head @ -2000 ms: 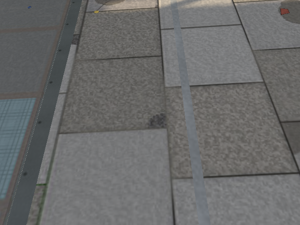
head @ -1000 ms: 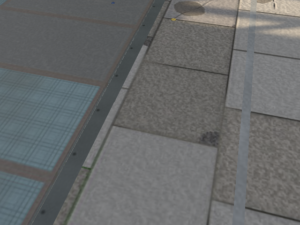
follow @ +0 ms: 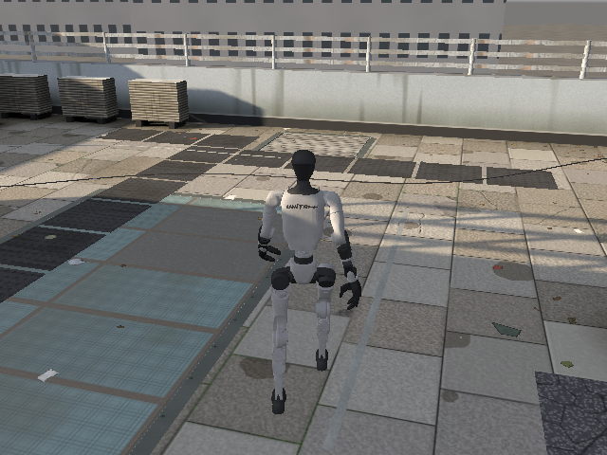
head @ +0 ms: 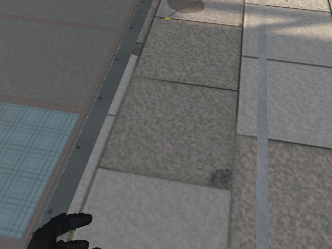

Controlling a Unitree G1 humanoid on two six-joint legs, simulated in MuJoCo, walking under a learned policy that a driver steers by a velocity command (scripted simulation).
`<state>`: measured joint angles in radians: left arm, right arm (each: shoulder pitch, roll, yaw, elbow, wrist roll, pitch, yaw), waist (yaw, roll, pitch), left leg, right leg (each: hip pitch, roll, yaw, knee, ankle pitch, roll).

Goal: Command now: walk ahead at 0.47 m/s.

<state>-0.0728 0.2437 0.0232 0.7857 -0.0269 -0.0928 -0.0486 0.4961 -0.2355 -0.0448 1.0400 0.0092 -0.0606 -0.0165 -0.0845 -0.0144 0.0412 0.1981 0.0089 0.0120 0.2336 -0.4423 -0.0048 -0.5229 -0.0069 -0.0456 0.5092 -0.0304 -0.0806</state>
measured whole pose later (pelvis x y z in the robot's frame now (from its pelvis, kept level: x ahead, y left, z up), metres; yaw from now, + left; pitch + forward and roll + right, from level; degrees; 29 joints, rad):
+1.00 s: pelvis +0.56 +0.02 +0.02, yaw -9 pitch +1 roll +3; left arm 0.11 0.26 0.05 0.84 -0.02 -0.05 -0.03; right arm 0.30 -0.26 -0.05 0.95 0.00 -0.09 -0.01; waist -0.06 -0.04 0.01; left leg 0.07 -0.05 0.19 0.18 -0.28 0.03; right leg -0.66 -0.09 0.02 0.64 0.06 -0.04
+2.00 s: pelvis +1.09 -0.18 +0.02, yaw -42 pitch +2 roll +2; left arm 0.11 0.28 0.06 0.63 -0.02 -0.03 -0.03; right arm 0.33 -0.29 -0.07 0.86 0.01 -0.09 0.01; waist -0.10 -0.04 0.04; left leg 0.02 0.00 0.19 0.24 -0.29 -0.01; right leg -0.66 -0.10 0.04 0.71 -0.05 -0.02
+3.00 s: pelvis +1.48 -0.52 +0.02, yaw -22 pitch +3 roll +0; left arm 0.08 0.29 0.04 0.69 0.01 -0.05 0.02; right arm 0.21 -0.31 -0.07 0.70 0.01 0.01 -0.02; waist -0.04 -0.02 0.05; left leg -0.29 -0.12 -0.13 0.45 -0.20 0.07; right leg -0.63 -0.03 0.11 0.75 -0.15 0.09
